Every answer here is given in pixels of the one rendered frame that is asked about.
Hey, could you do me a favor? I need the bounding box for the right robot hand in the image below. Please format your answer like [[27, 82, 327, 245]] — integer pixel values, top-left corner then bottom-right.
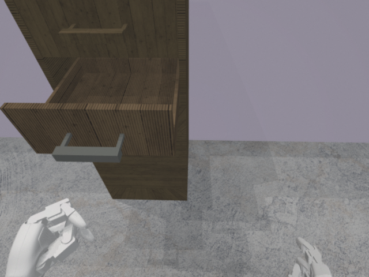
[[288, 237, 332, 277]]

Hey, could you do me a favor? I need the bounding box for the left robot hand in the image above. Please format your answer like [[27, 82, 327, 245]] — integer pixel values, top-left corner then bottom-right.
[[5, 198, 96, 277]]

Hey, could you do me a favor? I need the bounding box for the handle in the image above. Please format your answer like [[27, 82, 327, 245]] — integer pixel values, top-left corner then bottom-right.
[[52, 133, 125, 163], [58, 29, 126, 44]]

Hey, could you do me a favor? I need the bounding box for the cabinet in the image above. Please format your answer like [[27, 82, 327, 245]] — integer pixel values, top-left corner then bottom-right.
[[4, 0, 189, 201]]

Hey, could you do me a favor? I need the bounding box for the drawer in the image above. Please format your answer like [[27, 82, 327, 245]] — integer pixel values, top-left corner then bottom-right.
[[0, 57, 180, 156]]

